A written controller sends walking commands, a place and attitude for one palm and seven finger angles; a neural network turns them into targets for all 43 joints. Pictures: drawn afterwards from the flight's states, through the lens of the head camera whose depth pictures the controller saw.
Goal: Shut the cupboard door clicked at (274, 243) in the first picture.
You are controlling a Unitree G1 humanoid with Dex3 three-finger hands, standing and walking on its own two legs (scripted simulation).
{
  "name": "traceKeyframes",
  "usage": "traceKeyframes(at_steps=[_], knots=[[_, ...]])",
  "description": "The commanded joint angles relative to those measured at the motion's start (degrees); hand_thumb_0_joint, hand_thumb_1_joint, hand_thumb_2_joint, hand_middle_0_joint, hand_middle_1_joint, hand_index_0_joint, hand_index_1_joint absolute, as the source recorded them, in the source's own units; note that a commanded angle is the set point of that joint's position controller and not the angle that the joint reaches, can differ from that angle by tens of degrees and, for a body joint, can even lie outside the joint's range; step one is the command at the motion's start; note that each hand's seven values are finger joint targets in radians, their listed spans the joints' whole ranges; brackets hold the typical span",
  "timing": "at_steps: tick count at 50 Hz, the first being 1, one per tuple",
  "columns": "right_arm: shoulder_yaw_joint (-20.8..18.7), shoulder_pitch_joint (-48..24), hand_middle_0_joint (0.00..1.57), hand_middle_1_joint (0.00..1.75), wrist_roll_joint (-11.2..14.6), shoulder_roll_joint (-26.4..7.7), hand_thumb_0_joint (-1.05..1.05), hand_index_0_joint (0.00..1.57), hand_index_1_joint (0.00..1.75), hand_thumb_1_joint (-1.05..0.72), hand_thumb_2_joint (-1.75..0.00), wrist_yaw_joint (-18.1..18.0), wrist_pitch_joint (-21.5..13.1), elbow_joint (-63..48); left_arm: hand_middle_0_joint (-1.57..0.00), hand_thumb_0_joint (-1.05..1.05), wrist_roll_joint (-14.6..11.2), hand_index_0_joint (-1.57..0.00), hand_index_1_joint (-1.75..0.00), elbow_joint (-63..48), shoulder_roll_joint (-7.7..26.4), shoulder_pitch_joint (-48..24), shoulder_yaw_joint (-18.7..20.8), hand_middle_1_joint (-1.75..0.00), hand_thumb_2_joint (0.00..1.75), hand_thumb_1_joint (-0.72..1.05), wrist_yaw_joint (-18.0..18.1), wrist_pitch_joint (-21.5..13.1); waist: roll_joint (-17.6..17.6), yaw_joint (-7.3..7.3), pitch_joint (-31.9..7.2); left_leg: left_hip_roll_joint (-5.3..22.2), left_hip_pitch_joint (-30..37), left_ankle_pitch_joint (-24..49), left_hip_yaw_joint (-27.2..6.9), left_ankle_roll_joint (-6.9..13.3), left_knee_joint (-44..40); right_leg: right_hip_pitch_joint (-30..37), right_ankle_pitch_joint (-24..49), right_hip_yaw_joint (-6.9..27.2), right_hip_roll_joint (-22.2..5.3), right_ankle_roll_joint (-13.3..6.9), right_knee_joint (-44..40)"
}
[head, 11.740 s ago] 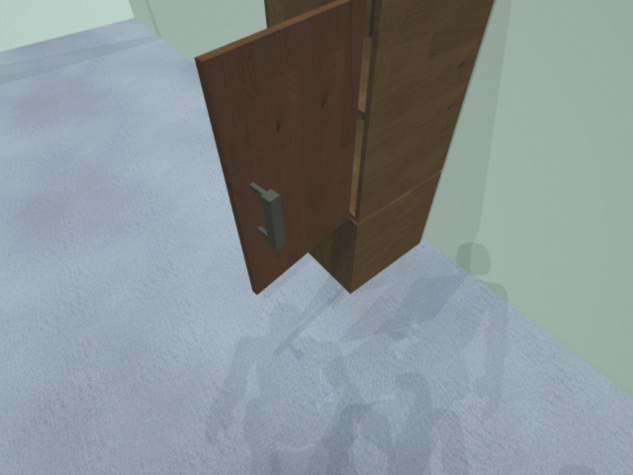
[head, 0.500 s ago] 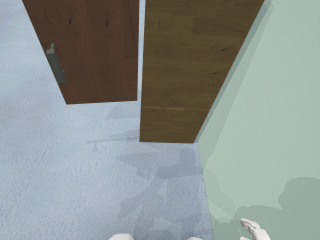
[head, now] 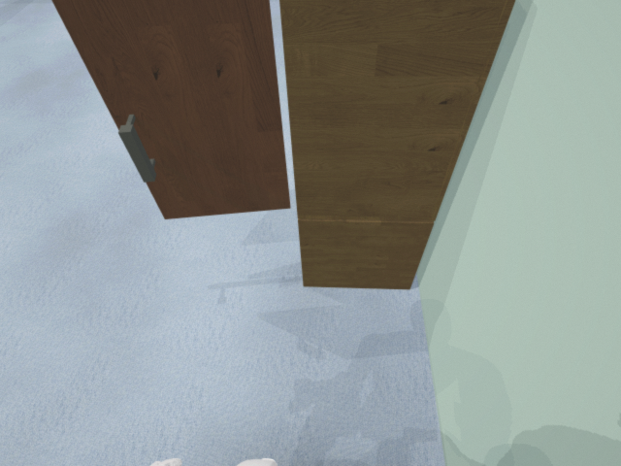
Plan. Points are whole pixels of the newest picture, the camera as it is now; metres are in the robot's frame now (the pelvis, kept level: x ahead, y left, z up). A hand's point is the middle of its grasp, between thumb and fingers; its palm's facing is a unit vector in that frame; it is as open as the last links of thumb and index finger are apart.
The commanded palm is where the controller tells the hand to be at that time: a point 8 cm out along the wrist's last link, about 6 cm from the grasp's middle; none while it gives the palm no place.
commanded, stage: take the last steps up to it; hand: left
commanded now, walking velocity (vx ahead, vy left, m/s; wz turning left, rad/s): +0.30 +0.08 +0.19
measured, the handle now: (140, 148) +0.75 +0.41 -0.07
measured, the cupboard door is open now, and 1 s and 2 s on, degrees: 98 98 98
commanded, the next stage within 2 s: come to a stop and stand still in 0.78 s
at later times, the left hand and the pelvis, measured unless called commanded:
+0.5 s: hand out of the picture -0.01 +0.23 -0.18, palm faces +0.16 -0.97 -0.17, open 7.4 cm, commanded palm none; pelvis +0.09 +0.06 -0.01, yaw +4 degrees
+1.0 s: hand (192, 346) +0.32 +0.22 -0.15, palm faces +0.09 -0.97 -0.22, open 7.3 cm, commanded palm none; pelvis +0.25 +0.04 +0.01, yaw +4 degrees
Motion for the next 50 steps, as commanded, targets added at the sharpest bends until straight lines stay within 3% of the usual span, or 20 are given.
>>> traceKeyframes(at_steps=[1,6,13,16,18,19,20,21,22,24,26,29,36,39,40,41,42,44,47,50], knots=[[-1.4,-1.8,0.20,0.30,-0.6,-5.1,0.00,0.20,0.30,-0.90,-0.90,1.0,-1.8,-3.2,-0.20,0.00,-0.3,-0.20,-0.30,-1.3,9.3,5.0,2.6,-0.30,0.90,0.90,0.4,-2.2,-12.0,2.35,0.6,3.6,-13.1,1.9,-0.3,-1.4,19.4,7.1,12.9,12.3,-16.6,-5.9,-17.1],[-1.1,-5.0,0.20,0.30,-0.6,-2.9,0.00,0.20,0.30,-0.90,-0.90,1.8,-2.7,-3.4,-0.20,0.00,0.0,-0.20,-0.30,1.9,7.9,11.3,2.6,-0.30,0.90,0.90,0.1,-4.1,-7.7,4.20,-0.5,5.5,-15.1,6.8,1.7,-2.5,14.3,13.0,14.7,8.8,-17.1,-5.5,-18.2],[-0.1,-9.9,0.20,0.30,-0.2,-1.5,0.00,0.20,0.30,-0.90,-0.90,2.5,-3.9,-4.9,-0.20,0.00,0.7,-0.20,-0.30,6.5,9.0,15.4,2.3,-0.30,0.90,0.90,-0.4,-4.3,-12.3,5.50,1.9,4.8,-9.0,5.5,6.0,-1.6,-2.0,10.7,13.7,6.9,-17.8,-6.5,-18.7],[0.4,-8.1,0.20,0.30,-0.2,-1.2,0.00,0.20,0.30,-0.90,-0.90,2.5,-4.7,-4.2,-0.20,0.00,0.6,-0.20,-0.30,7.5,10.0,14.9,2.5,-0.30,0.90,0.90,-0.5,-4.0,-12.9,4.13,1.6,2.7,0.7,7.0,8.6,-0.3,-10.5,6.6,15.3,4.3,-16.4,-5.3,-15.0],[0.0,-0.2,0.20,0.30,-0.4,-2.9,0.00,0.20,0.30,-0.90,-0.90,1.8,-5.6,-1.4,-0.20,0.00,0.2,-0.20,-0.30,7.7,9.4,12.8,2.5,-0.30,0.90,0.90,-0.8,-3.9,-8.2,-0.29,-0.8,0.6,16.7,11.0,10.4,0.8,-17.7,-2.2,15.4,0.6,-12.7,-3.0,-6.2],[-0.9,7.4,0.20,0.30,-0.5,-6.9,0.00,0.20,0.30,-0.90,-0.90,1.1,-6.0,0.7,-0.20,0.00,-0.1,-0.20,-0.30,6.8,7.9,12.3,2.0,-0.30,0.90,0.90,-1.2,-3.7,-0.2,-3.55,-5.2,6.6,28.5,8.5,3.5,3.0,-18.9,-9.8,11.7,-2.9,-9.3,-1.0,5.9],[-2.4,15.2,0.20,0.30,-1.1,-12.8,0.00,0.20,0.30,-0.90,-0.90,0.4,-6.4,2.2,-0.20,0.00,-0.5,-0.20,-0.30,4.6,4.2,11.4,1.2,-0.30,0.90,0.90,-1.4,-3.8,13.5,-6.10,-8.9,21.7,35.1,6.9,-17.8,9.2,-24.9,-21.5,-10.4,-7.1,-2.2,1.8,22.6],[-2.3,17.9,0.20,0.30,-0.8,-13.9,0.00,0.20,0.30,-0.90,-0.90,-0.5,-5.9,2.5,-0.20,0.00,-0.2,-0.20,-0.30,2.4,4.6,7.2,1.2,-0.30,0.90,0.90,-1.0,-3.6,10.8,-6.69,-8.0,26.6,32.6,8.9,-23.2,13.4,-29.2,-26.0,-15.0,-1.4,-2.0,0.6,34.0],[-1.8,14.2,0.20,0.30,-0.7,-12.7,0.00,0.20,0.30,-0.90,-0.90,-0.7,-5.8,1.8,-0.20,0.00,0.1,-0.20,-0.30,2.0,4.5,5.9,1.5,-0.30,0.90,0.90,-1.0,-3.7,5.7,-4.87,-4.3,26.3,26.7,7.4,-20.0,14.6,-29.7,-27.4,-12.4,0.9,-4.7,-0.3,38.9],[-0.2,5.4,0.20,0.30,-0.5,-7.1,0.00,0.20,0.30,-0.90,-0.90,-1.0,-6.6,-0.4,-0.20,0.00,0.3,-0.20,-0.30,3.9,4.1,6.4,1.7,-0.30,0.90,0.90,-1.5,-2.9,7.0,-0.71,0.4,21.9,14.6,7.3,-12.7,11.4,-32.3,-24.4,-4.6,3.0,-7.3,0.3,38.9],[0.7,4.2,0.20,0.30,-0.3,-4.5,0.00,0.20,0.30,-0.90,-0.90,-1.1,-7.5,-0.4,-0.20,0.00,0.5,-0.20,-0.30,5.0,3.1,9.3,1.6,-0.30,0.90,0.90,-1.9,-2.0,7.3,1.29,1.5,18.6,12.3,15.2,-5.6,9.9,-33.3,-21.3,0.1,2.3,-6.9,0.8,35.5],[0.6,6.1,0.20,0.30,-0.3,-3.9,0.00,0.20,0.30,-0.90,-0.90,-1.3,-8.2,0.5,-0.20,0.00,0.3,-0.20,-0.30,4.5,2.2,8.5,1.6,-0.30,0.90,0.90,-1.9,-1.8,3.5,2.25,-0.6,17.7,14.1,25.8,-1.3,10.8,-32.6,-19.6,2.7,1.5,-6.3,1.1,28.6],[0.3,7.3,0.20,0.30,-0.9,-5.4,0.00,0.20,0.30,-0.90,-0.90,-1.2,-7.3,2.1,-0.20,0.00,0.3,-0.20,-0.30,0.9,2.6,0.6,1.7,-0.30,0.90,0.90,-2.2,-1.5,4.3,1.38,1.5,17.4,14.2,27.1,1.2,10.5,-29.8,-12.3,4.7,-1.9,-3.5,0.5,10.4],[0.6,7.2,0.20,0.30,-0.7,-5.1,0.00,0.20,0.30,-0.90,-0.90,-1.1,-6.8,2.8,-0.20,0.00,0.4,-0.20,-0.30,2.2,4.7,5.8,2.5,-0.30,0.90,0.90,-2.1,-2.0,1.0,4.64,-0.6,14.0,9.8,23.9,3.5,7.3,-20.2,1.9,9.1,-2.9,-1.1,-0.2,1.1],[0.8,6.9,0.20,0.30,-0.2,-4.0,0.00,0.20,0.30,-0.90,-0.90,-0.9,-6.8,2.8,-0.20,0.00,0.6,-0.20,-0.30,3.9,7.3,11.1,3.2,-0.30,0.90,0.90,-1.9,-2.7,-3.2,6.89,-3.0,10.3,4.6,21.1,6.0,4.9,-10.6,11.9,12.1,1.1,-3.5,-1.6,-1.7],[1.0,8.6,0.20,0.30,0.4,-1.6,0.00,0.20,0.30,-0.90,-0.90,-0.5,-6.9,1.9,-0.20,0.00,0.7,-0.20,-0.30,5.6,12.4,17.2,4.4,-0.30,0.90,0.90,-1.4,-3.4,-15.4,8.43,-7.8,3.2,-6.5,5.2,10.6,1.6,4.0,22.6,16.2,18.5,-17.0,-6.9,-7.0],[0.7,7.1,0.20,0.30,0.6,-2.7,0.00,0.20,0.30,-0.90,-0.90,-0.5,-6.4,0.7,-0.20,0.00,-0.3,-0.20,-0.30,5.9,14.7,19.9,4.4,-0.30,0.90,0.90,-1.0,-3.4,-17.0,9.07,-9.8,1.9,-9.2,-13.5,7.3,0.8,17.9,21.0,17.4,28.4,-25.4,-13.1,-14.3],[0.3,3.5,0.20,0.30,0.3,-2.3,0.00,0.20,0.30,-0.90,-0.90,-0.6,-5.7,1.0,-0.20,0.00,-0.3,-0.20,-0.30,3.6,10.4,10.9,3.7,-0.30,0.90,0.90,0.0,-3.2,-10.1,6.02,-2.5,6.6,-11.1,-5.5,1.2,0.9,22.4,9.8,14.7,22.5,-22.1,-12.6,-16.5],[1.4,7.1,0.20,0.30,0.4,1.4,0.00,0.20,0.30,-0.90,-0.90,-0.8,-3.8,3.4,-0.20,0.00,-0.5,-0.20,-0.30,2.0,5.7,3.5,1.6,-0.30,0.90,0.90,0.3,-3.7,-7.0,1.01,-3.5,7.5,-0.4,1.0,1.5,-1.4,12.8,-0.3,38.2,7.1,-16.3,-9.1,-14.6],[1.6,7.7,0.20,0.30,1.0,2.5,0.00,0.20,0.30,-0.90,-0.90,-0.7,-2.5,3.9,-0.20,0.00,-0.2,-0.20,-0.30,2.2,7.4,3.3,1.8,-0.30,0.90,0.90,0.9,-3.1,-7.3,1.18,-6.2,4.9,2.9,3.4,4.1,-2.6,3.9,1.2,48.8,3.6,-14.3,-8.6,-10.7]])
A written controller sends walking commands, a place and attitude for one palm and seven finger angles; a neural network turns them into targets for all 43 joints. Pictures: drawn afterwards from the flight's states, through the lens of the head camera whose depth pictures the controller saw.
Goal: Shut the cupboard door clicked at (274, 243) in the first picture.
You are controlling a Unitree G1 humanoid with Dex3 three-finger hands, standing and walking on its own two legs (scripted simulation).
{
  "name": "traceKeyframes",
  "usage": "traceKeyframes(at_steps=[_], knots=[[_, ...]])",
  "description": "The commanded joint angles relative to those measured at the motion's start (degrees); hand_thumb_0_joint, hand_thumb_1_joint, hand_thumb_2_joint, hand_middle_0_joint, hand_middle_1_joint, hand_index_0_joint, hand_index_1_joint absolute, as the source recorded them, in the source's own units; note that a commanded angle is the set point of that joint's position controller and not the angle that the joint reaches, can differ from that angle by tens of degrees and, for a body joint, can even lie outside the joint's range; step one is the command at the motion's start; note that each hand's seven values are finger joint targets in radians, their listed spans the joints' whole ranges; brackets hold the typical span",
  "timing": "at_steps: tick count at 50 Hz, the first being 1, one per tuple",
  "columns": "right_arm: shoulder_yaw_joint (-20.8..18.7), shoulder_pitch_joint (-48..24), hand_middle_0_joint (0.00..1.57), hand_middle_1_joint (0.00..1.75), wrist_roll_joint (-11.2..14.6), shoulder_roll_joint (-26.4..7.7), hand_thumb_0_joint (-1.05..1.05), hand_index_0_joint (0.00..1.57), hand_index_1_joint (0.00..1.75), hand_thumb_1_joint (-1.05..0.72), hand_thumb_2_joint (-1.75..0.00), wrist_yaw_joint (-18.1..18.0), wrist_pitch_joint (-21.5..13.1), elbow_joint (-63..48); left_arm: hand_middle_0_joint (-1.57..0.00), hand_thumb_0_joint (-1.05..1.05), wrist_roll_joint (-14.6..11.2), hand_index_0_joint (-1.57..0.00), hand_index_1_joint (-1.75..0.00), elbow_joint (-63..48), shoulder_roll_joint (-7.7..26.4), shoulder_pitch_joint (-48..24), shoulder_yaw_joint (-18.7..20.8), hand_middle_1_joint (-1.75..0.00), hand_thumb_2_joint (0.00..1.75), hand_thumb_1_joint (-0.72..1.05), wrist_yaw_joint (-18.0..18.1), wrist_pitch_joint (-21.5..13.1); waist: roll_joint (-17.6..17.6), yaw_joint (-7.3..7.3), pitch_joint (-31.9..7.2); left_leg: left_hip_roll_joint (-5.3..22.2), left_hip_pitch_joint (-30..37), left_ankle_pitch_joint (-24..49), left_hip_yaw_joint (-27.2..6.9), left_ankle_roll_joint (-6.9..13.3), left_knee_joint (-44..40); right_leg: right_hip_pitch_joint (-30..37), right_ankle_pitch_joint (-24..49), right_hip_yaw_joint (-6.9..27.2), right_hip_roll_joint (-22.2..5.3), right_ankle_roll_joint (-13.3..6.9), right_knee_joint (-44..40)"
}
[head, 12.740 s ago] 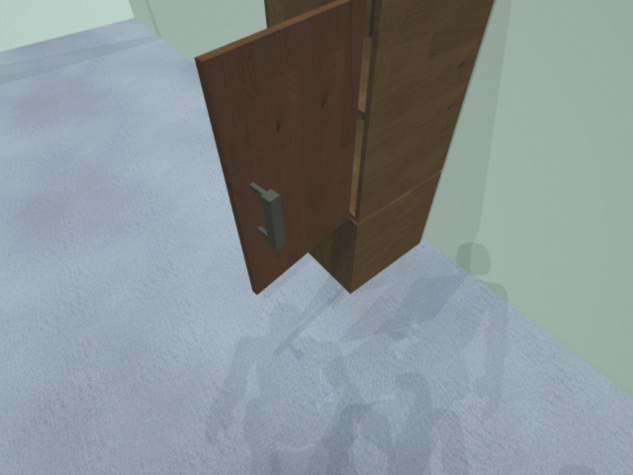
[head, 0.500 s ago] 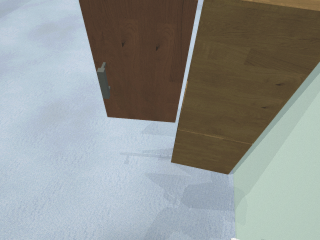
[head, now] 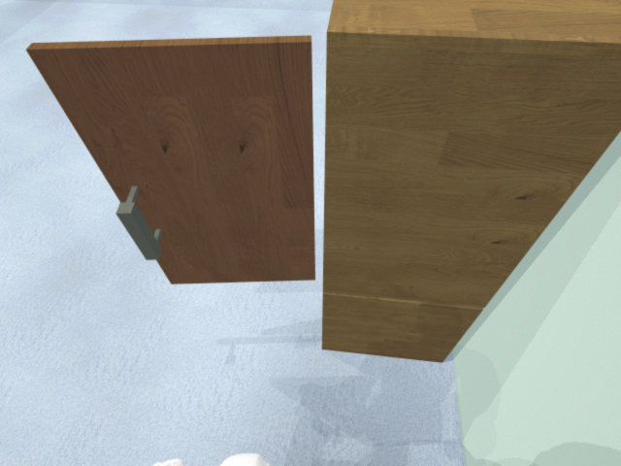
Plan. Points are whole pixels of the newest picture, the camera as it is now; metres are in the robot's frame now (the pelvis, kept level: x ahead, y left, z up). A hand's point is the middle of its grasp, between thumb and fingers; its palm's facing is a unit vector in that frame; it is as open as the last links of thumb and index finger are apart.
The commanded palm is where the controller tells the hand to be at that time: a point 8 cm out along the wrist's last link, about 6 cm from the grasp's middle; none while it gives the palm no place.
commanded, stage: come to a stop and stand still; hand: left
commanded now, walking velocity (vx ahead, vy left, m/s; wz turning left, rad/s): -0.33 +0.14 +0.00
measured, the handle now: (144, 223) +0.52 +0.34 -0.07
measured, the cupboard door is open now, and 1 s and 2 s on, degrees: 98 98 98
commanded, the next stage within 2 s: look again from close up in 1.94 s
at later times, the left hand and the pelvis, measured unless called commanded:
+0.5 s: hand out of the picture +0.05 +0.24 -0.19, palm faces +0.03 -0.98 -0.20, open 7.4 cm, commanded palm none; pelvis +0.02 +0.04 +0.00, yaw -3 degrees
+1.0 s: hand out of the picture +0.01 +0.15 -0.18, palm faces +0.00 -0.98 -0.18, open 7.3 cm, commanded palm none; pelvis -0.01 -0.03 +0.00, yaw -1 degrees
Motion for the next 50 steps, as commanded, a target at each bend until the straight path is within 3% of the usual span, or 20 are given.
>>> traceKeyframes(at_steps=[1,7,10,11,12,13,14,16,18,22,29,33,34,35,36,37,40,43,47,50], knots=[[-0.1,3.9,0.20,0.30,0.6,-1.3,0.00,0.20,0.30,-0.90,-0.90,0.2,0.6,-1.9,-0.20,0.00,0.4,-0.20,-0.30,-0.7,8.6,4.5,1.2,-0.30,0.90,0.90,0.7,0.5,-6.1,1.29,-8.4,-0.8,2.5,3.0,0.2,-1.4,-7.6,5.0,42.0,8.4,-14.9,-6.3,-6.3],[-1.5,-1.6,0.20,0.30,0.3,-4.0,0.00,0.20,0.30,-0.90,-0.90,0.0,1.6,-5.3,-0.20,0.00,0.7,-0.20,-0.30,-0.2,10.8,5.1,2.6,-0.30,0.90,0.90,1.2,2.4,-11.7,2.27,-5.9,-1.9,0.8,2.2,-0.3,-1.2,-12.4,6.5,40.7,10.6,-16.7,-6.7,-3.3],[-1.6,-0.3,0.20,0.30,0.2,-4.5,0.00,0.20,0.30,-0.90,-0.90,-0.1,1.2,-5.1,-0.20,0.00,0.5,-0.20,-0.30,-0.4,10.6,4.0,2.5,-0.30,0.90,0.90,1.2,3.1,-9.2,0.54,-5.2,-1.1,9.0,14.4,-0.3,-0.5,-25.4,1.7,29.9,9.7,-14.3,-3.4,1.4],[-1.8,0.3,0.20,0.30,-0.1,-6.4,0.00,0.20,0.30,-0.90,-0.90,-0.1,0.6,-5.2,-0.20,0.00,0.1,-0.20,-0.30,-0.7,9.2,5.1,2.1,-0.30,0.90,0.90,1.1,3.4,-3.2,0.69,-6.7,3.3,14.5,28.4,-3.6,1.5,-28.5,-2.0,19.6,7.5,-10.5,-0.4,5.1],[-2.2,0.6,0.20,0.30,-0.4,-10.4,0.00,0.20,0.30,-0.90,-0.90,-0.4,0.0,-6.1,-0.20,0.00,-0.2,-0.20,-0.30,-1.2,6.2,7.5,1.5,-0.30,0.90,0.90,1.1,3.9,9.2,1.30,-8.6,14.6,16.6,48.2,-15.8,7.1,-30.6,-6.5,-1.5,3.2,-4.0,3.5,11.6],[-2.5,0.6,0.20,0.30,-0.5,-11.5,0.00,0.20,0.30,-0.90,-0.90,-0.9,0.2,-6.7,-0.20,0.00,-0.4,-0.20,-0.30,-1.4,5.4,7.3,1.0,-0.30,0.90,0.90,1.4,4.2,14.5,0.53,-8.6,19.5,12.6,55.4,-17.8,13.2,-33.7,-5.9,-23.2,5.0,-0.4,4.3,23.8],[-2.2,-0.9,0.20,0.30,-0.9,-12.0,0.00,0.20,0.30,-0.90,-0.90,-1.2,0.2,-7.5,-0.20,0.00,-0.2,-0.20,-0.30,-2.1,6.2,6.8,1.3,-0.30,0.90,0.90,1.4,4.7,11.1,0.54,-7.5,20.0,7.6,48.0,-15.3,15.3,-33.9,-4.8,-25.0,8.5,-0.2,3.6,31.7],[-1.3,-4.4,0.20,0.30,-1.0,-10.3,0.00,0.20,0.30,-0.90,-0.90,-2.2,-0.1,-8.6,-0.20,0.00,0.4,-0.20,-0.30,-0.8,7.3,6.3,2.2,-0.30,0.90,0.90,1.0,5.6,11.3,1.58,-6.1,16.4,7.4,43.6,-13.7,13.7,-34.9,-9.8,-19.8,11.5,0.2,4.1,38.6],[-0.9,-5.6,0.20,0.30,-0.8,-9.4,0.00,0.20,0.30,-0.90,-0.90,-2.5,-0.4,-9.5,-0.20,0.00,0.5,-0.20,-0.30,-0.4,7.6,7.6,2.3,-0.30,0.90,0.90,0.7,5.6,6.5,2.17,-6.8,15.2,9.7,41.0,-11.7,13.1,-34.0,-12.0,-15.9,11.7,0.2,4.6,41.2],[-1.4,-3.1,0.20,0.30,-0.6,-10.1,0.00,0.20,0.30,-0.90,-0.90,-2.6,-0.9,-8.5,-0.20,0.00,0.7,-0.20,-0.30,-1.0,7.4,7.7,2.3,-0.30,0.90,0.90,0.1,5.9,6.0,0.89,-10.6,15.0,16.7,32.8,-12.0,11.9,-35.7,-14.6,-12.9,11.1,-0.4,6.0,37.7],[-2.5,-0.8,0.20,0.30,-1.1,-11.8,0.00,0.20,0.30,-0.90,-0.90,-1.3,-0.4,-6.7,-0.20,0.00,0.6,-0.20,-0.30,-2.2,5.0,4.7,1.0,-0.30,0.90,0.90,-0.9,5.4,10.0,-1.33,-8.6,13.9,13.3,15.0,-12.6,10.3,-39.3,-4.8,-17.1,5.9,-0.4,4.9,15.3],[-2.8,-2.6,0.20,0.30,-0.5,-10.7,0.00,0.20,0.30,-0.90,-0.90,-0.8,-0.1,-6.1,-0.20,0.00,0.4,-0.20,-0.30,0.8,5.5,11.5,1.1,-0.30,0.90,0.90,-0.7,4.7,7.2,1.96,-6.1,8.3,3.8,5.0,-8.3,5.8,-38.0,8.8,-4.4,3.1,0.9,3.4,-4.6],[-2.5,-3.0,0.20,0.30,-0.2,-9.0,0.00,0.20,0.30,-0.90,-0.90,-0.4,0.1,-6.2,-0.20,0.00,0.6,-0.20,-0.30,1.3,7.7,13.1,1.4,-0.30,0.90,0.90,-0.3,4.4,2.5,2.57,-6.2,5.1,0.6,3.0,-5.5,3.2,-34.3,11.5,-5.4,7.9,-2.9,2.0,-9.3],[-1.8,-4.0,0.20,0.30,0.2,-5.9,0.00,0.20,0.30,-0.90,-0.90,-0.3,0.4,-6.9,-0.20,0.00,0.9,-0.20,-0.30,1.3,10.8,12.4,1.7,-0.30,0.90,0.90,0.0,4.0,-8.0,2.24,-4.2,0.3,-0.8,1.0,-0.5,0.3,-27.6,6.5,-13.2,17.7,-11.4,-1.1,-15.0],[-1.2,-4.9,0.20,0.30,-0.3,-4.9,0.00,0.20,0.30,-0.90,-0.90,0.3,0.8,-7.5,-0.20,0.00,0.8,-0.20,-0.30,-0.1,12.7,7.9,1.5,-0.30,0.90,0.90,0.2,3.8,-12.3,1.49,-0.7,-0.6,1.0,1.2,0.4,-0.1,-23.3,-3.0,-21.4,21.2,-16.6,-4.0,-19.3],[-1.2,-4.6,0.20,0.30,-0.5,-5.1,0.00,0.20,0.30,-0.90,-0.90,0.9,0.8,-7.6,-0.20,0.00,0.9,-0.20,-0.30,-1.3,12.4,4.4,1.0,-0.30,0.90,0.90,0.1,3.8,-9.6,0.70,-0.1,-0.9,4.3,1.6,-0.5,0.5,-19.4,-7.8,-22.1,19.9,-16.3,-4.7,-18.9],[-0.6,-0.1,0.20,0.30,-0.8,-4.1,0.00,0.20,0.30,-0.90,-0.90,0.4,0.4,-3.8,-0.20,0.00,0.2,-0.20,-0.30,0.4,8.4,3.2,-0.1,-0.30,0.90,0.90,0.3,2.3,-11.6,-0.75,0.5,-0.1,7.3,11.0,-1.5,0.9,-21.7,-5.2,-3.2,13.0,-10.5,-2.5,-13.0],[-0.2,3.4,0.20,0.30,-0.4,-4.4,0.00,0.20,0.30,-0.90,-0.90,-0.2,-0.8,-0.9,-0.20,0.00,-0.2,-0.20,-0.30,2.2,6.2,5.7,-0.7,-0.30,0.90,0.90,0.3,1.9,-3.4,-0.40,-0.1,2.3,12.7,20.5,-3.8,1.5,-28.7,-4.8,-2.6,9.4,-6.2,0.8,-8.8],[0.5,3.1,0.20,0.30,-0.4,-4.5,0.00,0.20,0.30,-0.90,-0.90,-0.8,-1.0,0.6,-0.20,0.00,-0.5,-0.20,-0.30,4.4,6.3,7.9,-0.7,-0.30,0.90,0.90,0.4,2.4,1.8,0.90,1.3,2.9,9.9,21.1,-4.0,1.2,-31.3,0.3,1.0,9.7,-5.6,1.4,-9.2],[0.4,3.2,0.20,0.30,-0.3,-4.2,0.00,0.20,0.30,-0.90,-0.90,-1.0,-1.0,0.9,-0.20,0.00,-0.5,-0.20,-0.30,5.0,6.1,8.7,-0.7,-0.30,0.90,0.90,0.4,2.3,0.6,0.95,-0.4,2.8,10.6,19.2,-3.2,0.8,-31.1,2.3,1.8,10.4,-5.7,1.4,-10.1]])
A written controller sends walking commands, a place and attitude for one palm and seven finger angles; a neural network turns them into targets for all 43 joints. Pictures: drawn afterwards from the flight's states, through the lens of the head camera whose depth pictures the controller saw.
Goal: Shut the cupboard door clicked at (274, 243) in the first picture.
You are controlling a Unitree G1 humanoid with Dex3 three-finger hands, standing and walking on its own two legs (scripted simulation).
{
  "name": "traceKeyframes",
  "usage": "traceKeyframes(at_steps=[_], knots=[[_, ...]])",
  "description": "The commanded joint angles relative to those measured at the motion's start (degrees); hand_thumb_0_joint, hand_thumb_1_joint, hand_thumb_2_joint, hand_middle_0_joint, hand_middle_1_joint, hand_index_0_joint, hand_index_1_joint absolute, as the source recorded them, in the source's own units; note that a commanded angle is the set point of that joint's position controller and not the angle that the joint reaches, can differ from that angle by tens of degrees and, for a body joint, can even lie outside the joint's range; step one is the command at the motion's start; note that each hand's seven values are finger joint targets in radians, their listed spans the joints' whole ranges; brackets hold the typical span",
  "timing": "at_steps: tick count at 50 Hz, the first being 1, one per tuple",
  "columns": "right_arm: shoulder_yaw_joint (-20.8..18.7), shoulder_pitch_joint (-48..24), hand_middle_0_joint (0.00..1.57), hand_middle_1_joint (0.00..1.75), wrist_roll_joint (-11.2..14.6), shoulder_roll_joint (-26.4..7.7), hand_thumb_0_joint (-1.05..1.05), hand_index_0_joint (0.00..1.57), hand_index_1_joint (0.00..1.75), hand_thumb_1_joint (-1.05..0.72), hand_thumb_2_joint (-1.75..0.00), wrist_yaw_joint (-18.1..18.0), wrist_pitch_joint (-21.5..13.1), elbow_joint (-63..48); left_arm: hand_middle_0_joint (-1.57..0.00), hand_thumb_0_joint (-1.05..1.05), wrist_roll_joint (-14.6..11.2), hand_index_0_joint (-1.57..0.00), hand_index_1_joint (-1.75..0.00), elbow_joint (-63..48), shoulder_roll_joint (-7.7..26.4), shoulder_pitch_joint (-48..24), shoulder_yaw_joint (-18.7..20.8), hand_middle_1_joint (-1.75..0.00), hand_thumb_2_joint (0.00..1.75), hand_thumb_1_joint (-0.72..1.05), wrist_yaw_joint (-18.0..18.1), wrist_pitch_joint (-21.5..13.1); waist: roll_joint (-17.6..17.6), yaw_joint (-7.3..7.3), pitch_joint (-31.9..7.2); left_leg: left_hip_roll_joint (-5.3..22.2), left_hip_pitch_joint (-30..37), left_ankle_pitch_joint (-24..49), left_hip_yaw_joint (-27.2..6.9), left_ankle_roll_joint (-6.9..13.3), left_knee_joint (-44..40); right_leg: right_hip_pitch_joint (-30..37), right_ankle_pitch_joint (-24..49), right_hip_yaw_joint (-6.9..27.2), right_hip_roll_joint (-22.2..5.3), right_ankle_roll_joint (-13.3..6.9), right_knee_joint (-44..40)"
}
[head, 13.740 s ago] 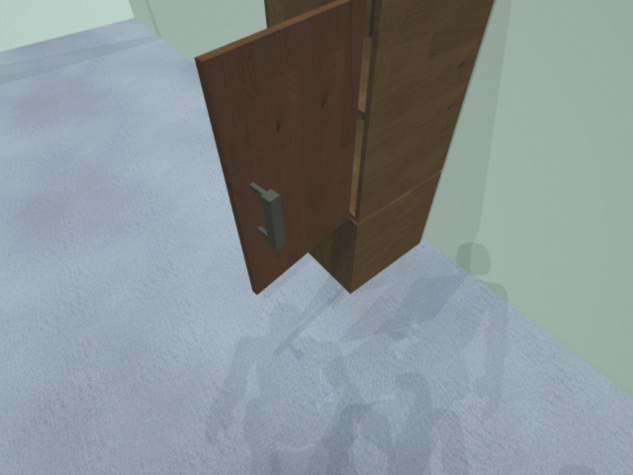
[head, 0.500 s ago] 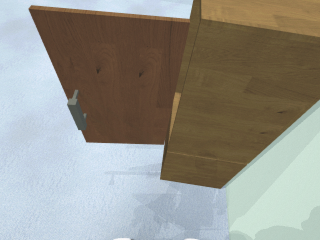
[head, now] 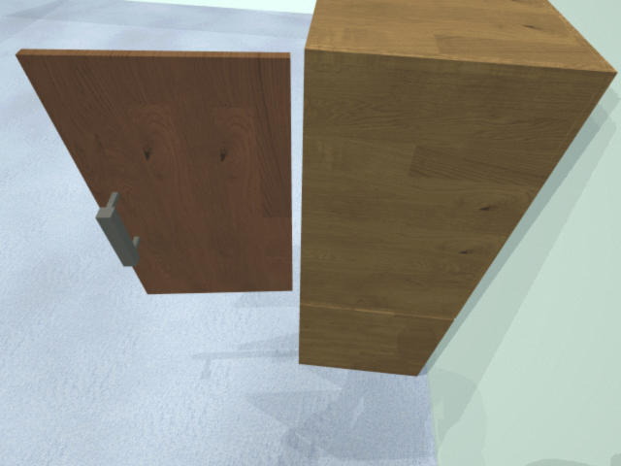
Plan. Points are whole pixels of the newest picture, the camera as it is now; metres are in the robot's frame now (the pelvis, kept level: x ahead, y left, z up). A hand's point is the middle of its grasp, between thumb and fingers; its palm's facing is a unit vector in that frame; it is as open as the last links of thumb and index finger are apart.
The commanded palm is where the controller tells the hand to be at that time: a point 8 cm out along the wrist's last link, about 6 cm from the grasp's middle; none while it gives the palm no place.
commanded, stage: come to a stop and stand still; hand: left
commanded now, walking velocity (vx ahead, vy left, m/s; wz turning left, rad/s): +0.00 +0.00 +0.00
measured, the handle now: (122, 229) +0.52 +0.38 -0.07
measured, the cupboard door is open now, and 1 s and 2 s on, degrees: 98 98 98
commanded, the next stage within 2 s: look again from close up in 0.94 s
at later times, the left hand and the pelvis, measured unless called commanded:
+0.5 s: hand out of the picture +0.01 +0.16 -0.18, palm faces +0.04 -0.99 -0.14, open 7.4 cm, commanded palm none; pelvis +0.03 +0.00 +0.00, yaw -1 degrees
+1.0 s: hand out of the picture +0.05 +0.19 -0.18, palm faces +0.02 -0.98 -0.19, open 7.4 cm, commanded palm none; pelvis +0.04 +0.02 +0.00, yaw -1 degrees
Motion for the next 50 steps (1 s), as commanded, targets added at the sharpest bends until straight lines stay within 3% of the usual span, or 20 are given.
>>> traceKeyframes(at_steps=[1,7,13,18,20,29,40,50], knots=[[-0.5,1.4,0.20,0.30,0.1,-5.1,0.00,0.20,0.30,-0.90,-0.90,-0.4,-1.3,-1.5,-0.20,0.00,-0.2,-0.20,-0.30,-0.9,5.7,3.2,1.0,-0.30,0.90,0.90,0.3,-0.9,0.8,0.82,1.9,2.2,3.1,6.2,-0.9,1.6,-2.7,-5.2,8.5,6.0,-7.3,-0.9,-8.7],[-0.5,1.5,0.20,0.30,0.2,-4.4,0.00,0.20,0.30,-0.90,-0.90,-0.6,-1.4,-1.2,-0.20,0.00,0.0,-0.20,-0.30,-0.3,4.6,4.4,0.9,-0.30,0.90,0.90,0.5,-1.1,-1.1,0.71,1.7,2.3,3.9,6.9,-0.4,1.5,-2.3,-4.7,11.8,5.5,-7.2,-0.9,-8.7],[-0.4,0.8,0.20,0.30,0.4,-3.6,0.00,0.20,0.30,-0.90,-0.90,-1.0,-1.7,-1.3,-0.20,0.00,0.3,-0.20,-0.30,0.4,3.4,6.1,0.9,-0.30,0.90,0.90,0.7,-1.3,-0.3,1.05,2.2,2.6,4.6,9.1,0.1,1.8,-1.9,-3.6,18.7,4.8,-6.9,-0.6,-7.5],[-0.4,0.1,0.20,0.30,0.4,-3.7,0.00,0.20,0.30,-0.90,-0.90,-1.2,-1.8,-1.3,-0.20,0.00,0.4,-0.20,-0.30,0.6,3.3,6.5,0.9,-0.30,0.90,0.90,0.7,-1.2,-0.1,1.17,2.4,2.6,5.3,10.5,0.0,2.0,-2.1,-3.2,20.2,4.5,-6.9,-0.3,-7.2],[-0.4,-0.1,0.20,0.30,0.3,-4.2,0.00,0.20,0.30,-0.90,-0.90,-1.2,-1.9,-1.5,-0.20,0.00,0.4,-0.20,-0.30,0.6,3.6,6.3,0.9,-0.30,0.90,0.90,0.7,-1.2,1.1,0.99,2.1,2.6,5.4,12.2,-0.1,2.0,-1.9,-2.7,21.6,4.6,-7.0,-0.3,-6.5],[-0.3,-1.1,0.20,0.30,0.4,-5.4,0.00,0.20,0.30,-0.90,-0.90,-1.3,-2.2,-2.2,-0.20,0.00,0.4,-0.20,-0.30,0.3,4.4,6.3,1.0,-0.30,0.90,0.90,0.7,-1.3,0.4,1.22,-0.2,2.5,7.1,16.7,0.1,2.2,-1.3,-0.3,27.4,3.8,-7.3,0.1,-5.6],[-0.3,-1.0,0.20,0.30,0.3,-6.2,0.00,0.20,0.30,-0.90,-0.90,-1.3,-2.2,-2.1,-0.20,0.00,0.4,-0.20,-0.30,-0.3,5.5,5.2,1.2,-0.30,0.90,0.90,0.8,-1.0,0.6,1.36,-0.4,2.4,7.3,19.4,-0.2,2.4,-1.7,1.2,26.4,2.9,-7.3,0.2,-5.2],[-0.3,-0.8,0.20,0.30,0.3,-6.4,0.00,0.20,0.30,-0.90,-0.90,-1.1,-2.2,-2.1,-0.20,0.00,0.4,-0.20,-0.30,-0.6,5.8,5.0,1.0,-0.30,0.90,0.90,0.8,-1.0,0.0,1.40,0.7,2.1,7.1,17.4,-0.4,2.5,-2.5,0.9,24.2,2.9,-7.5,0.5,-6.2]])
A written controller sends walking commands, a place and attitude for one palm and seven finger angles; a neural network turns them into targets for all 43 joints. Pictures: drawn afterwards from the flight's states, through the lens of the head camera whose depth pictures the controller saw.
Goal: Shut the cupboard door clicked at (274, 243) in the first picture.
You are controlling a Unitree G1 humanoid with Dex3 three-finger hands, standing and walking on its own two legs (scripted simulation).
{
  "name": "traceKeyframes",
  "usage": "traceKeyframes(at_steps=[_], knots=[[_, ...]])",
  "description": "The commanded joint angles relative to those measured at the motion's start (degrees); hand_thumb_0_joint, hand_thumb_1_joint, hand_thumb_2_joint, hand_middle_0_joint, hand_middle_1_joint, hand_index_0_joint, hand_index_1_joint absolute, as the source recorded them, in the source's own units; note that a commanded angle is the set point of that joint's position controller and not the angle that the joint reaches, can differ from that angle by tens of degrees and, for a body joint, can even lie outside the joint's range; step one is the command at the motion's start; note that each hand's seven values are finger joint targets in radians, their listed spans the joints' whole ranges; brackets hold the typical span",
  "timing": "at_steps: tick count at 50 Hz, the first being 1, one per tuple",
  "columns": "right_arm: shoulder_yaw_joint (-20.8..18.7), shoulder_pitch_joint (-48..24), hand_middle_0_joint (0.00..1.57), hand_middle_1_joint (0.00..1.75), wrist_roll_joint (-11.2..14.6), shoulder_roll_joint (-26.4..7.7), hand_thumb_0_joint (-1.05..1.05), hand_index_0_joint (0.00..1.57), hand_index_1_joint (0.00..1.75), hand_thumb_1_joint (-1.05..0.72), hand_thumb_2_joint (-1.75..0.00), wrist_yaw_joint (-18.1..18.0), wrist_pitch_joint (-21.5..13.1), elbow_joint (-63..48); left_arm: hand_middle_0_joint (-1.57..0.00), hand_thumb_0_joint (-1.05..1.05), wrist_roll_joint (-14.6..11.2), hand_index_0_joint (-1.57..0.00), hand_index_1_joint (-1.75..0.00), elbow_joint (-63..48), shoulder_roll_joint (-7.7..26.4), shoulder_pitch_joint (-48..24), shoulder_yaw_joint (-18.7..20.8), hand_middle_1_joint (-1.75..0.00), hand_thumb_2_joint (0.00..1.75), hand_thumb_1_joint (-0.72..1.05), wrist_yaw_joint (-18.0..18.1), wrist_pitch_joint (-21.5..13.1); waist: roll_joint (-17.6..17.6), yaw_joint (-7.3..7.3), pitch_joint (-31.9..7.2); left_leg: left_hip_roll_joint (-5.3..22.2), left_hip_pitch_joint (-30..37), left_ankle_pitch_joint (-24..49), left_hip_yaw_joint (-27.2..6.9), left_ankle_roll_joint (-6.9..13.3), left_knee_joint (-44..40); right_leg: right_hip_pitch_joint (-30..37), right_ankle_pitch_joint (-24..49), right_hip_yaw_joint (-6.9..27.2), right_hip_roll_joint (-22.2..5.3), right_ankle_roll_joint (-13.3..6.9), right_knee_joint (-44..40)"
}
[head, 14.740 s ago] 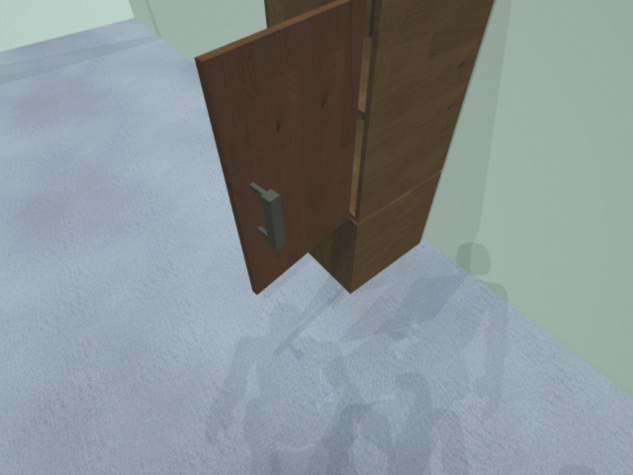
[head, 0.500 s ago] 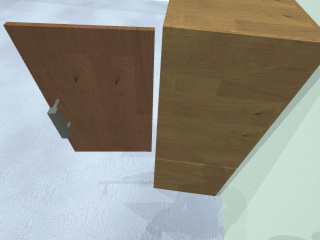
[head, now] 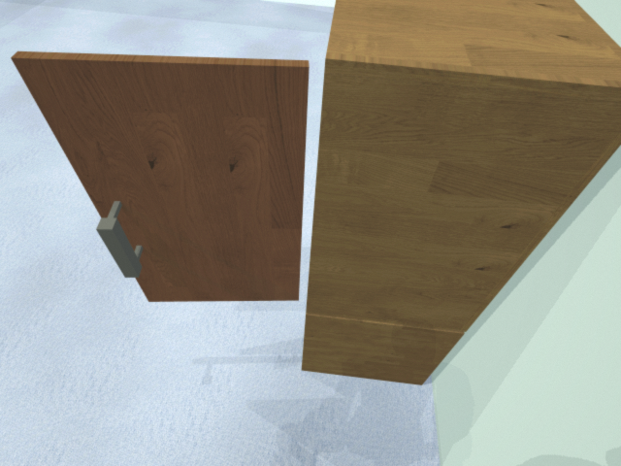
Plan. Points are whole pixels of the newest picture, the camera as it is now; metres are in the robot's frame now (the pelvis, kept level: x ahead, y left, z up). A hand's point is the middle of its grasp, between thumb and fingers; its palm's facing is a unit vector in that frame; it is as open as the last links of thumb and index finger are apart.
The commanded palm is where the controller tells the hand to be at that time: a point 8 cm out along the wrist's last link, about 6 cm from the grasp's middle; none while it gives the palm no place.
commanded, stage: look again from close up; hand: left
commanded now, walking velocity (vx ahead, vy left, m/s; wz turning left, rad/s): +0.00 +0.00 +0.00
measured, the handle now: (124, 239) +0.48 +0.37 -0.07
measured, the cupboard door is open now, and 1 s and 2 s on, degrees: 98 98 98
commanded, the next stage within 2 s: shuffle to correct the standing spot in 0.50 s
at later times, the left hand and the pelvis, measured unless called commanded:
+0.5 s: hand out of the picture -0.06 +0.23 -0.19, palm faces +0.01 -0.98 -0.20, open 7.4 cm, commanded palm none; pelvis -0.07 +0.05 -0.01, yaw +0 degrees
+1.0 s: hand out of the picture -0.10 +0.25 -0.19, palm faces +0.09 -0.98 -0.16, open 7.4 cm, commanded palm none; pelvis -0.07 +0.08 -0.01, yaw +2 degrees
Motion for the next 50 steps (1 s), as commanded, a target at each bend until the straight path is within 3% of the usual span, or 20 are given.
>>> traceKeyframes(at_steps=[1,2,3,4,7,11,15,21,30,33,35,37,39,41,42,43,44,45,48,50], knots=[[-1.0,3.9,0.20,0.30,0.0,-6.8,0.00,0.20,0.30,-0.90,-0.90,-0.2,-0.8,-1.1,-0.20,0.00,0.0,-0.20,-0.30,-0.8,5.1,4.8,0.7,-0.30,0.90,0.90,0.4,-0.2,1.8,0.02,0.4,4.1,2.9,20.3,-2.4,1.0,-1.5,-4.3,24.4,1.6,-5.2,-1.4,-2.2],[-1.0,-0.8,0.20,0.30,0.5,-8.7,0.00,0.20,0.30,-0.90,-0.90,1.1,-1.8,-5.7,-0.20,0.00,1.2,-0.20,-0.30,-1.0,5.4,8.1,0.0,-0.30,0.90,0.90,2.8,-2.5,7.6,0.72,1.9,3.7,1.1,28.8,0.3,1.0,11.7,-12.1,43.8,6.5,-6.3,0.2,-0.1],[-0.8,2.0,0.20,0.30,0.2,-6.7,0.00,0.20,0.30,-0.90,-0.90,1.0,-1.9,-8.1,-0.20,0.00,1.2,-0.20,-0.30,-2.3,8.8,8.1,1.4,-0.30,0.90,0.90,2.8,-3.1,7.6,-1.38,-2.3,2.0,-0.5,30.0,0.9,1.2,11.8,-4.9,62.6,3.5,-7.6,-0.6,4.1],[-0.9,5.1,0.20,0.30,-0.3,-5.9,0.00,0.20,0.30,-0.90,-0.90,0.8,-2.0,-7.1,-0.20,0.00,0.8,-0.20,-0.30,-3.3,9.2,8.1,1.4,-0.30,0.90,0.90,2.2,-3.1,4.8,-1.40,-5.0,0.9,-1.0,22.8,1.6,2.4,10.4,-1.6,67.9,3.0,-8.1,-1.7,10.1],[-1.7,6.9,0.20,0.30,0.1,-8.4,0.00,0.20,0.30,-0.90,-0.90,0.7,-1.6,-8.1,-0.20,0.00,0.2,-0.20,-0.30,-5.2,6.6,6.9,0.6,-0.30,0.90,0.90,1.9,-2.3,-3.4,-1.56,-11.2,3.4,1.8,27.1,-0.7,4.1,9.7,-2.1,51.6,1.4,-5.8,-1.5,12.7],[-1.3,3.1,0.20,0.30,0.1,-8.3,0.00,0.20,0.30,-0.90,-0.90,0.9,-0.9,-10.1,-0.20,0.00,0.3,-0.20,-0.30,-6.7,4.8,6.2,0.2,-0.30,0.90,0.90,1.3,-0.6,1.4,-0.24,1.7,4.6,-3.9,17.3,-3.2,4.1,5.5,-11.3,18.3,2.2,-3.9,-2.2,5.6],[-1.0,2.3,0.20,0.30,-0.1,-8.5,0.00,0.20,0.30,-0.90,-0.90,1.3,-0.9,-10.6,-0.20,0.00,0.3,-0.20,-0.30,-7.2,6.5,6.8,0.2,-0.30,0.90,0.90,1.1,0.0,7.3,0.07,0.2,4.0,-4.8,13.8,-4.7,4.5,3.0,-10.6,8.7,2.2,-2.9,-2.1,5.9],[-1.7,0.9,0.20,0.30,-0.3,-9.9,0.00,0.20,0.30,-0.90,-0.90,2.0,0.1,-11.6,-0.20,0.00,0.7,-0.20,-0.30,-8.0,6.2,6.0,-0.1,-0.30,0.90,0.90,0.4,0.8,3.3,0.12,5.7,3.8,-11.3,-16.0,-8.0,4.3,-5.8,-15.6,-8.2,2.6,-2.1,-2.0,2.8],[-2.1,0.7,0.20,0.30,-0.3,-10.9,0.00,0.20,0.30,-0.90,-0.90,2.1,0.7,-11.1,-0.20,0.00,0.9,-0.20,-0.30,-6.1,5.1,12.8,0.0,-0.30,0.90,0.90,0.0,1.0,6.3,1.37,1.2,4.3,-11.7,-20.8,-9.7,4.1,-11.4,-13.5,-6.2,1.0,0.0,-2.0,4.8],[-2.0,1.4,0.20,0.30,-0.5,-10.4,0.00,0.20,0.30,-0.90,-0.90,2.3,1.3,-10.6,-0.20,0.00,1.1,-0.20,-0.30,-5.1,5.5,15.6,0.4,-0.30,0.90,0.90,-0.2,0.8,5.0,1.79,-0.4,1.8,-11.3,-21.4,-8.0,3.9,-8.5,-13.2,-12.7,2.2,-0.8,-2.9,2.6],[-1.9,0.8,0.20,0.30,-0.6,-9.3,0.00,0.20,0.30,-0.90,-0.90,2.6,1.9,-11.2,-0.20,0.00,1.1,-0.20,-0.30,-4.9,7.5,16.0,1.4,-0.30,0.90,0.90,-0.2,0.9,-1.9,1.93,2.1,-2.5,-14.2,-18.0,-4.4,2.8,1.4,-16.0,-21.3,9.3,-5.7,-5.3,-3.4],[-2.4,2.5,0.20,0.30,-0.9,-7.2,0.00,0.20,0.30,-0.90,-0.90,2.8,2.2,-11.3,-0.20,0.00,0.9,-0.20,-0.30,-6.3,10.0,10.1,2.8,-0.30,0.90,0.90,0.2,0.1,-13.4,-0.29,3.2,-3.8,-11.9,-6.4,0.4,1.6,22.6,-22.9,-24.8,21.0,-16.6,-9.7,-13.9],[-2.6,6.6,0.20,0.30,-0.8,-7.2,0.00,0.20,0.30,-0.90,-0.90,3.1,1.6,-10.5,-0.20,0.00,0.8,-0.20,-0.30,-8.6,10.3,3.4,3.4,-0.30,0.90,0.90,0.6,-0.7,-8.2,-3.91,0.8,-0.1,-7.9,-6.1,-3.1,2.7,24.9,-23.4,-12.8,16.1,-16.4,-9.2,-10.4],[-1.7,10.3,0.20,0.30,-0.1,-5.9,0.00,0.20,0.30,-0.90,-0.90,3.4,-0.5,-8.9,-0.20,0.00,1.4,-0.20,-0.30,-7.8,7.9,5.2,2.1,-0.30,0.90,0.90,0.1,-0.3,-2.3,-3.71,2.7,-1.6,0.7,-9.4,-0.3,3.0,2.8,-26.2,-15.6,7.2,-9.6,-5.0,2.5],[-2.2,13.5,0.20,0.30,-0.3,-8.7,0.00,0.20,0.30,-0.90,-0.90,2.9,-0.9,-7.8,-0.20,0.00,1.2,-0.20,-0.30,-7.6,5.9,7.7,1.6,-0.30,0.90,0.90,-0.1,0.3,8.9,-3.47,3.0,2.0,2.0,-17.7,-9.3,4.2,-4.5,-30.1,-17.6,2.7,-4.0,-3.4,14.3],[-3.3,16.7,0.20,0.30,-0.7,-12.9,0.00,0.20,0.30,-0.90,-0.90,2.3,-1.2,-7.2,-0.20,0.00,1.2,-0.20,-0.30,-8.3,2.6,8.5,1.3,-0.30,0.90,0.90,-0.6,0.5,22.8,-3.84,4.6,13.0,3.4,-26.7,-26.5,7.9,-14.0,-37.8,-15.2,-4.1,2.3,-1.0,29.9],[-2.9,15.9,0.20,0.30,-0.8,-13.2,0.00,0.20,0.30,-0.90,-0.90,1.6,-0.9,-7.8,-0.20,0.00,1.4,-0.20,-0.30,-9.6,3.4,6.5,1.3,-0.30,0.90,0.90,-0.7,0.0,18.3,-3.14,6.9,16.0,-0.2,-26.5,-30.7,12.1,-17.8,-38.8,-11.8,0.1,-0.2,-1.9,37.6],[-2.4,12.6,0.20,0.30,-0.9,-11.8,0.00,0.20,0.30,-0.90,-0.90,1.8,-1.1,-8.6,-0.20,0.00,1.4,-0.20,-0.30,-9.3,3.2,6.6,1.2,-0.30,0.90,0.90,-1.0,-0.4,11.4,-1.50,6.0,16.1,-2.8,-25.0,-30.0,14.2,-17.5,-37.9,-8.2,1.5,-2.7,-2.8,41.8],[-1.2,7.6,0.20,0.30,-0.5,-8.8,0.00,0.20,0.30,-0.90,-0.90,1.8,-2.4,-9.1,-0.20,0.00,1.4,-0.20,-0.30,-6.9,2.2,8.0,1.2,-0.30,0.90,0.90,-1.5,-0.4,7.0,1.21,4.1,13.0,-8.5,-14.7,-21.3,13.9,-17.4,-32.6,-0.4,1.4,-4.3,-2.2,43.5],[-1.1,8.2,0.20,0.30,-0.4,-8.4,0.00,0.20,0.30,-0.90,-0.90,1.6,-3.1,-8.4,-0.20,0.00,1.2,-0.20,-0.30,-7.0,1.4,7.7,1.0,-0.30,0.90,0.90,-1.8,-0.3,5.7,1.20,2.9,11.2,-6.2,-6.5,-16.0,13.8,-16.6,-31.5,1.7,0.1,-3.9,-1.5,39.5]])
